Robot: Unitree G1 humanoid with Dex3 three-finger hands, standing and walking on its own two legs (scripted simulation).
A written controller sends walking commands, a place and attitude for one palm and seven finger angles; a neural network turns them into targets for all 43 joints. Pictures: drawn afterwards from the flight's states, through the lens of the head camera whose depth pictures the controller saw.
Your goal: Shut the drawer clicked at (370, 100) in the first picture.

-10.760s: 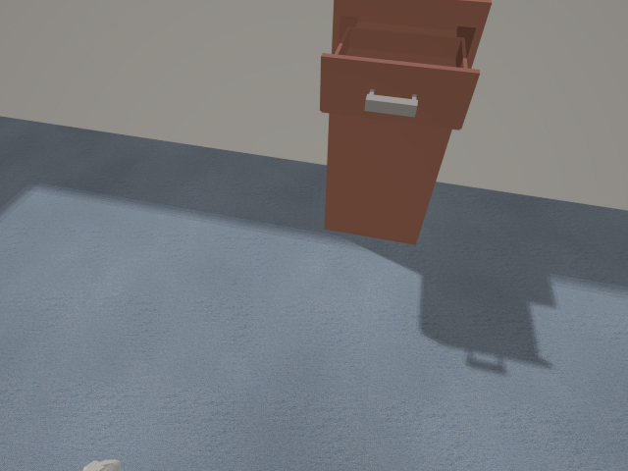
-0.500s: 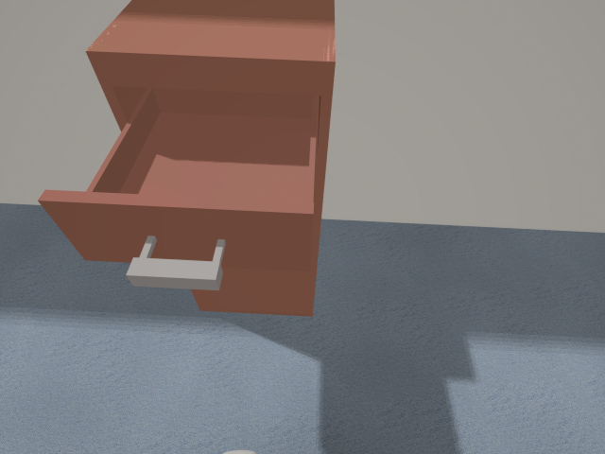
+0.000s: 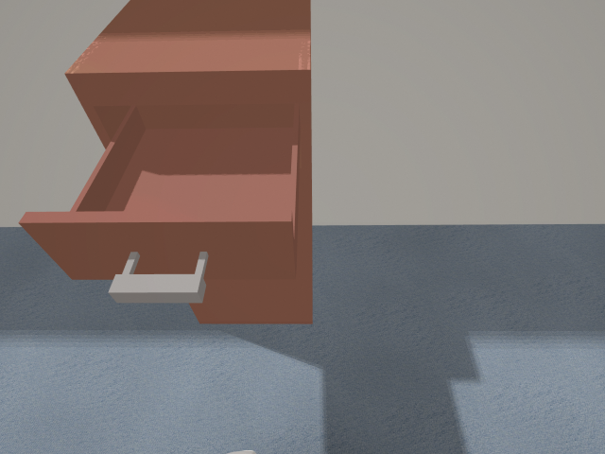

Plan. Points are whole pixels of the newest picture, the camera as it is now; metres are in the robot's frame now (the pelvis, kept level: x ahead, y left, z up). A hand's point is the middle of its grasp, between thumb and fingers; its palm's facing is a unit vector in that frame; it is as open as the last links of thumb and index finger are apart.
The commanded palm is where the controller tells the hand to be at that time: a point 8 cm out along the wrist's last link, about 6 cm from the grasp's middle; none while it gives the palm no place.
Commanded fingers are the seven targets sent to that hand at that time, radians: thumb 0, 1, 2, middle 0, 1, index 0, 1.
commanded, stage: come to a stop and stand still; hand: left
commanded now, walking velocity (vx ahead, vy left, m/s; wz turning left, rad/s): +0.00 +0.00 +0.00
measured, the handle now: (163, 273) +0.33 +0.22 +0.05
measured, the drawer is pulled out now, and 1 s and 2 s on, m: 0.27 0.27 0.27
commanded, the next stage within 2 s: look again from close up in 0.56 s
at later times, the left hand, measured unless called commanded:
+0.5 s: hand out of the picture -0.03 +0.12 -0.16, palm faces +0.07 -0.98 -0.17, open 7.3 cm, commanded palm none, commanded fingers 0.00 0.90 0.90 -0.20 -0.30 -0.20 -0.30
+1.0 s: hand out of the picture -0.01 +0.16 -0.16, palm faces +0.06 -0.97 -0.22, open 7.3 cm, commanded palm none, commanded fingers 0.00 0.90 0.90 -0.20 -0.30 -0.20 -0.30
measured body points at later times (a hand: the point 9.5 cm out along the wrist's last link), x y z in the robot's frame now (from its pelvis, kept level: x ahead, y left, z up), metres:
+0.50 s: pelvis -0.02 -0.04 +0.02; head -0.01 -0.04 +0.47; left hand -0.04 +0.17 -0.14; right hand -0.04 -0.24 -0.15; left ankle -0.01 +0.10 -0.72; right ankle +0.00 -0.10 -0.72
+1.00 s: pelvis -0.01 -0.01 +0.01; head -0.02 -0.03 +0.46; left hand -0.01 +0.21 -0.14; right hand -0.03 -0.21 -0.15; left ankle -0.03 +0.09 -0.72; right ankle +0.00 -0.10 -0.72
